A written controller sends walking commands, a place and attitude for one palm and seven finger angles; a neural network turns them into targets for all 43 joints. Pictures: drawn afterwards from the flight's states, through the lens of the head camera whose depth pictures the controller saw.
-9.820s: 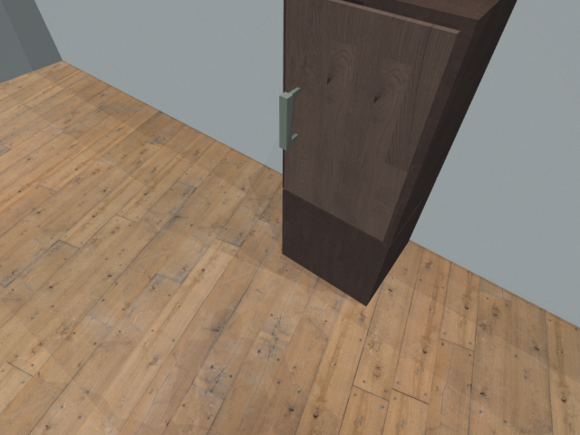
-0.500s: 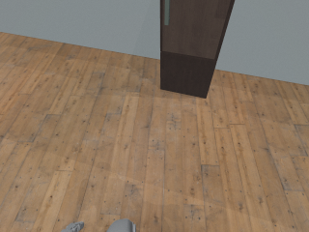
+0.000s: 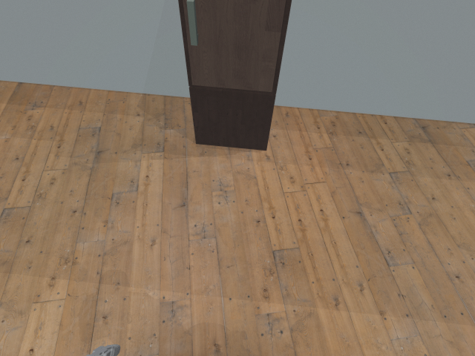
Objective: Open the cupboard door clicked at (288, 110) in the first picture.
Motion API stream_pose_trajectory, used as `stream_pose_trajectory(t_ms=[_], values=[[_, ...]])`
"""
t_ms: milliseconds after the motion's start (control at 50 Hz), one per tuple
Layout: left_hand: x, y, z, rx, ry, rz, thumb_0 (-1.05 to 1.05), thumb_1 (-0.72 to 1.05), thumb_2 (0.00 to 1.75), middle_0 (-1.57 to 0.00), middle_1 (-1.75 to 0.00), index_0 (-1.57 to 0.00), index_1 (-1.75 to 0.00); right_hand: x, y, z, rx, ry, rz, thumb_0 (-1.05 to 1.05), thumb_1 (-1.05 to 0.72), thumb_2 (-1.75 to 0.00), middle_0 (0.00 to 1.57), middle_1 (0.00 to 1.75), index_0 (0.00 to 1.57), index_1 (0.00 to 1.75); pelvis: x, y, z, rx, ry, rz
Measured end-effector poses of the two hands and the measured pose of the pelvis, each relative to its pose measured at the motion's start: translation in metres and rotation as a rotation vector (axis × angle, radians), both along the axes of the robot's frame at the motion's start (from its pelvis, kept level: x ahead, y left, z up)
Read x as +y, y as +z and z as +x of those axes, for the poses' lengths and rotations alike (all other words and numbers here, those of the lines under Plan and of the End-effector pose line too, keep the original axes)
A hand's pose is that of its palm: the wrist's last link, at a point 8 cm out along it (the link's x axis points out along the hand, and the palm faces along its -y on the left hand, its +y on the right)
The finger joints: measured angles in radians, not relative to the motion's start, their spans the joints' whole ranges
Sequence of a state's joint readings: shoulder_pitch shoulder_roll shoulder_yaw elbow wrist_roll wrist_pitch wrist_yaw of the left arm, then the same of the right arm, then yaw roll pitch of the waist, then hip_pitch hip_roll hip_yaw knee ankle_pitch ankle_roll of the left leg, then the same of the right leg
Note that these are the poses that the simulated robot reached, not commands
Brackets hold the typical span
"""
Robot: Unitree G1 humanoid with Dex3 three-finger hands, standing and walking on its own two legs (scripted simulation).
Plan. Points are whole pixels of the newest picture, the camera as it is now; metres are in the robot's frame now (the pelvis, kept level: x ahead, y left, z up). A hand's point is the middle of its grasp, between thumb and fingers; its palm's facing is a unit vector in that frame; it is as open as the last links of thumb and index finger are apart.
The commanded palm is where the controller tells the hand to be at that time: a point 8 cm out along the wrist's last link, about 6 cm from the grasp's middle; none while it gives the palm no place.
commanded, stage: take the last steps up to it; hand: left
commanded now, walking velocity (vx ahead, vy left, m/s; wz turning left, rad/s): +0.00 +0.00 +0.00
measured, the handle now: (193, 20) +1.19 +0.21 -0.04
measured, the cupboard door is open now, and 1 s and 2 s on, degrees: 0 0 0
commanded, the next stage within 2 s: come to a stop and stand still in 1.68 s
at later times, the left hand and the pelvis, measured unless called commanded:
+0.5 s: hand out of the picture +0.08 +0.19 -0.19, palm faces -0.01 -0.99 -0.15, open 7.4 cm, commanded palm none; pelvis +0.10 +0.01 -0.01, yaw -3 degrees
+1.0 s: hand (187, 240) +0.37 +0.13 -0.16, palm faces -0.04 -0.98 -0.19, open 7.3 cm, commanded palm none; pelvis +0.28 -0.03 -0.01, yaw -2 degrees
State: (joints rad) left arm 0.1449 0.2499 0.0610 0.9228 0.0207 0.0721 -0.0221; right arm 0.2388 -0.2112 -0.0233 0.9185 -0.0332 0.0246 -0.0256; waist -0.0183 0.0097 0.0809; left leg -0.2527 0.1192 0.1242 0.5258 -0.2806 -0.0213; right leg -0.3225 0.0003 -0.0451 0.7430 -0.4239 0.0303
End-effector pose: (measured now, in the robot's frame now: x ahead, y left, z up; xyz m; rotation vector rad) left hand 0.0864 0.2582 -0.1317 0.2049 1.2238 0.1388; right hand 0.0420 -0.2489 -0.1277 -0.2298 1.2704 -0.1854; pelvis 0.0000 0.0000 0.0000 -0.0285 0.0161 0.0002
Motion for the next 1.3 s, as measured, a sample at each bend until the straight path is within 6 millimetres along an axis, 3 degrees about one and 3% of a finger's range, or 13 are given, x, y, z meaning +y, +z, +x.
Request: stream_pose_trajectory(t_ms=[100,200,320,420,480,560,680,780,880,960,1100,1200,1300], values=[[-0.024,0.0,0.012,-0.028,-0.046,0.028,0.0,0.91,0.89,-0.2,-0.3,-0.19,-0.3,-0.024,-0.023,-0.023,0.069,-0.076,0.025,0.01,-0.9,-0.9,0.21,0.3,0.21,0.3,-0.015,-0.011,0.006,-0.001,-0.023,0.016],[-0.042,0.006,0.001,0.01,-0.039,0.001,0.0,0.91,0.89,-0.2,-0.3,-0.2,-0.3,-0.028,-0.014,-0.02,0.082,-0.087,0.035,0.01,-0.9,-0.9,0.2,0.3,0.2,0.3,-0.018,0.001,0.021,-0.001,-0.034,0.027],[-0.044,-0.005,-0.015,0.084,0.01,-0.043,0.0,0.92,0.89,-0.2,-0.3,-0.2,-0.3,-0.016,-0.004,0.012,0.058,-0.063,0.046,0.01,-0.9,-0.9,0.2,0.3,0.2,0.3,-0.014,0.004,0.047,-0.002,-0.03,0.026],[-0.028,-0.026,-0.025,0.174,0.066,-0.074,0.0,0.91,0.89,-0.2,-0.3,-0.2,-0.3,0.004,-0.005,0.059,0.005,-0.026,0.027,0.01,-0.9,-0.9,0.2,0.3,0.2,0.3,0.002,-0.007,0.079,-0.012,-0.023,0.011],[-0.018,-0.032,-0.018,0.236,0.054,-0.076,0.0,0.91,0.89,-0.2,-0.3,-0.2,-0.3,0.016,-0.004,0.078,-0.043,-0.036,0.015,0.01,-0.9,-0.9,0.2,0.3,0.2,0.3,0.011,-0.01,0.095,-0.02,-0.046,0.023],[-0.01,-0.022,0.025,0.212,0.015,-0.072,0.01,0.91,0.89,-0.2,-0.3,-0.2,-0.3,0.031,0.001,0.078,-0.018,-0.077,0.027,0.0,-0.9,-0.9,0.2,0.3,0.2,0.3,0.016,0.0,0.116,-0.022,-0.055,0.022],[-0.012,-0.006,0.118,0.06,-0.019,-0.059,0.01,0.91,0.9,-0.2,-0.3,-0.19,-0.3,0.047,0.0,0.063,0.123,-0.126,0.08,0.0,-0.9,-0.9,0.2,0.3,0.2,0.3,0.014,0.008,0.153,-0.022,-0.054,0.026],[-0.03,0.0,0.198,-0.028,-0.074,-0.045,0.0,0.91,0.9,-0.2,-0.3,-0.19,-0.3,0.05,-0.008,0.061,0.219,-0.183,0.127,0.01,-0.9,-0.9,0.2,0.3,0.2,0.3,0.003,0.003,0.19,-0.027,-0.061,0.043],[-0.058,-0.005,0.27,-0.111,-0.12,-0.029,0.0,0.91,0.9,-0.2,-0.3,-0.19,-0.3,0.035,-0.027,0.077,0.294,-0.226,0.162,0.01,-0.9,-0.9,0.2,0.3,0.2,0.3,-0.021,-0.014,0.235,-0.035,-0.066,0.056],[-0.072,-0.005,0.285,-0.12,-0.085,-0.033,0.0,0.91,0.89,-0.2,-0.3,-0.19,-0.3,0.013,-0.031,0.124,0.284,-0.204,0.152,0.01,-0.9,-0.9,0.2,0.3,0.2,0.3,-0.031,-0.012,0.262,-0.041,-0.045,0.033],[-0.062,0.003,0.271,-0.01,0.022,-0.008,-0.02,0.96,0.89,-0.2,-0.3,-0.2,-0.3,-0.018,-0.012,0.26,0.081,-0.096,0.095,0.01,-0.91,-0.9,0.2,0.3,0.2,0.3,-0.037,0.005,0.311,-0.012,-0.018,0.025],[-0.055,-0.002,0.253,0.113,0.071,-0.034,-0.01,0.94,0.89,-0.2,-0.3,-0.2,-0.3,-0.016,-0.001,0.357,-0.054,-0.017,0.08,0.01,-0.91,-0.9,0.2,0.3,0.2,0.3,-0.027,0.007,0.347,-0.011,-0.014,0.021],[-0.044,-0.014,0.244,0.235,0.134,-0.074,0.0,0.92,0.89,-0.2,-0.3,-0.2,-0.3,0.006,0.007,0.445,-0.154,0.064,0.063,0.01,-0.91,-0.9,0.2,0.3,0.2,0.3,-0.007,0.001,0.39,-0.022,-0.007,0.014]])
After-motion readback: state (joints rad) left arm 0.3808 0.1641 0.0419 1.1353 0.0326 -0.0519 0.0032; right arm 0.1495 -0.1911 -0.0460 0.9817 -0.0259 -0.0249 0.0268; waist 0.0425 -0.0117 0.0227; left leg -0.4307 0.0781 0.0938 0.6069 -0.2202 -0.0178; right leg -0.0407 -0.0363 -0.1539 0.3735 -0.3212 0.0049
